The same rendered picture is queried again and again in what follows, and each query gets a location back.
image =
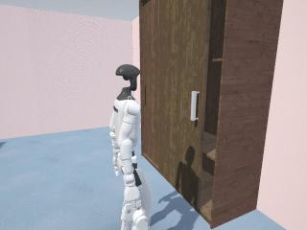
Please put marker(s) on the right robot upper arm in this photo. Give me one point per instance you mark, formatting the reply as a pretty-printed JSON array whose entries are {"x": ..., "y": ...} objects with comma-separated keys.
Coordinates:
[{"x": 131, "y": 113}]

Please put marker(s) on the handle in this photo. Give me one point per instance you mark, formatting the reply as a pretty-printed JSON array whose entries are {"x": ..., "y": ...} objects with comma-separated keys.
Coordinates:
[
  {"x": 194, "y": 105},
  {"x": 142, "y": 92}
]

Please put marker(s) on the left robot forearm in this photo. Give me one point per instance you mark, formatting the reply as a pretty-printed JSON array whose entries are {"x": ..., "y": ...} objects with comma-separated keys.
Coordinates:
[{"x": 116, "y": 149}]

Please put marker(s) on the left robot hand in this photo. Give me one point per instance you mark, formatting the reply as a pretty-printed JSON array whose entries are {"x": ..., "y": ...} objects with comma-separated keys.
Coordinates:
[{"x": 115, "y": 165}]

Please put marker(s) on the left robot shin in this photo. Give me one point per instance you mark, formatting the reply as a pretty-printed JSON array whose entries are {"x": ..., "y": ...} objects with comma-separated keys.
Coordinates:
[{"x": 126, "y": 218}]

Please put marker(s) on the right robot forearm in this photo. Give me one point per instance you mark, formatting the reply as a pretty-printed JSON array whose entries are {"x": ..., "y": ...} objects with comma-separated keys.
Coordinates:
[{"x": 126, "y": 163}]

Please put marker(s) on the wardrobe door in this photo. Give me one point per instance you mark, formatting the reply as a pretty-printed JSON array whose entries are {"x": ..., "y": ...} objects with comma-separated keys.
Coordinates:
[
  {"x": 184, "y": 32},
  {"x": 151, "y": 78}
]

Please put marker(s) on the right robot hand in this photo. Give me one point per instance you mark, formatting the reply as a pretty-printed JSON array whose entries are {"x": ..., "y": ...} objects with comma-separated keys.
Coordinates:
[{"x": 132, "y": 193}]

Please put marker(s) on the left robot upper arm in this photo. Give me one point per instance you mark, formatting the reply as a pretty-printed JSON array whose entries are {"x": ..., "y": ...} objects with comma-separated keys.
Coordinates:
[{"x": 112, "y": 123}]

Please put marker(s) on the robot head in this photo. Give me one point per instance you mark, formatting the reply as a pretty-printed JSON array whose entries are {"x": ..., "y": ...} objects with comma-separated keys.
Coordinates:
[{"x": 128, "y": 72}]

